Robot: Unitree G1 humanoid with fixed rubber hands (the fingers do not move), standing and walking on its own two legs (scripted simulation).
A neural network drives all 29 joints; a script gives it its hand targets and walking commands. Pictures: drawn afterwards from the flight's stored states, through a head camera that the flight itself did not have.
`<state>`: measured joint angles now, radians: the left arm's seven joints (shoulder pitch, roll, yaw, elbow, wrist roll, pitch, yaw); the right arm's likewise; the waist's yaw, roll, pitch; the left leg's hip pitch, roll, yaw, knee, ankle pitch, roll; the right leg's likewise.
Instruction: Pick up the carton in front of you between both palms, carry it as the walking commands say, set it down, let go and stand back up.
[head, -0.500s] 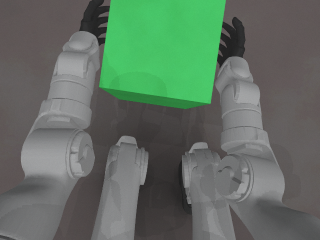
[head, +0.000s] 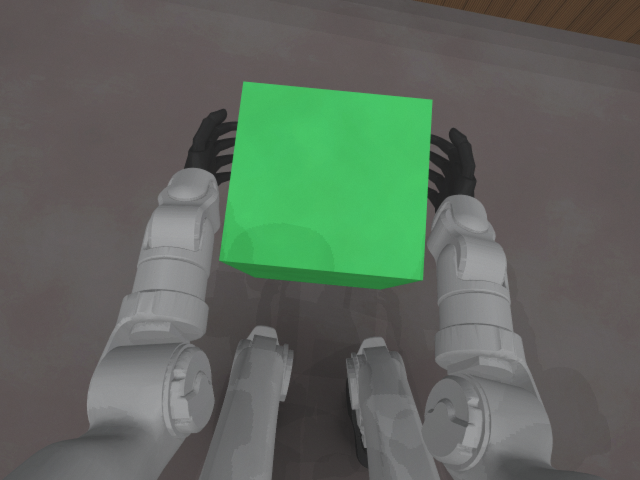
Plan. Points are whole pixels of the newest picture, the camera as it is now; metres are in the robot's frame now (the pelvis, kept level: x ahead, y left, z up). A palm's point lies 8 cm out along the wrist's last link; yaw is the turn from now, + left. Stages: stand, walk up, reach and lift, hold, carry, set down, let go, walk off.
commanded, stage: reach and lift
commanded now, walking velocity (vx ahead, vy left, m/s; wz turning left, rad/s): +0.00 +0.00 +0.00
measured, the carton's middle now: (325, 206) +0.46 +0.02 -0.13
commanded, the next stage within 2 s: hold in 2.00 s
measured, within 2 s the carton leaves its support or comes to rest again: neither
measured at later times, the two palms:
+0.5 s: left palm (161, 152) +0.41 +0.16 +0.10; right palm (554, 179) +0.42 -0.14 +0.12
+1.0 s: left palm (40, 91) +0.37 +0.15 +0.25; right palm out of the picture +0.38 -0.15 +0.26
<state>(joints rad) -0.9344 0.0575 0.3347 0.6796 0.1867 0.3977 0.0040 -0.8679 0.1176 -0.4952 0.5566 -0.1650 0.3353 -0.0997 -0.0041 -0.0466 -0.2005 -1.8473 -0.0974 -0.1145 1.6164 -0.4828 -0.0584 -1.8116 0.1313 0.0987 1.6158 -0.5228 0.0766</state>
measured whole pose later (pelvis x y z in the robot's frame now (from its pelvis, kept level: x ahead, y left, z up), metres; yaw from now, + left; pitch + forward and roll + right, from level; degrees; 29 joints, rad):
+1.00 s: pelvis +0.09 +0.00 +0.23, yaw +2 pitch +2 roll +0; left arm -0.22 -0.14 0.23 0.39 0.23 0.56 0.04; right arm -0.25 0.15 -0.26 0.40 -0.23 0.52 -0.02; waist -0.01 -0.01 -0.11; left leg -0.27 -0.05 -0.15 0.47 -0.23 -0.02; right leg -0.25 0.05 0.16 0.48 -0.26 0.01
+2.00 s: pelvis +0.09 +0.00 +0.24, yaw +2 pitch -5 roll +0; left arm -0.24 -0.15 0.20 0.28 0.27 0.72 0.01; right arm -0.26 0.15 -0.23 0.30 -0.28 0.68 0.00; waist 0.00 -0.01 -0.02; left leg -0.09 -0.04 -0.14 0.36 -0.19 -0.01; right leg -0.07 0.04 0.15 0.37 -0.22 0.01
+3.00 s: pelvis +0.11 -0.02 +0.23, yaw -1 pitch +1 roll +0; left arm -0.23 -0.15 0.17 0.01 0.18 0.88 0.04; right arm -0.25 0.15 -0.17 0.02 -0.20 0.85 -0.03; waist 0.01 0.03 -0.11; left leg -0.26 0.03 -0.05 0.55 -0.35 -0.01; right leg -0.24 0.01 0.00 0.51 -0.28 -0.01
